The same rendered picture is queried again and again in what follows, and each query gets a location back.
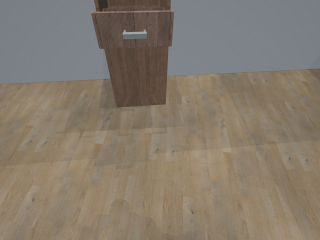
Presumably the cabinet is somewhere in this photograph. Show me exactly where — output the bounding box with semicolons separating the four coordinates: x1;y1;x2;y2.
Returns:
94;0;171;108

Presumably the handle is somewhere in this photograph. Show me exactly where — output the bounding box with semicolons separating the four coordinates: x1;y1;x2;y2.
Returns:
122;29;147;40

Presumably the drawer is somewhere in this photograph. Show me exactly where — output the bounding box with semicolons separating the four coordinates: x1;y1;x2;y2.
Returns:
91;7;174;49

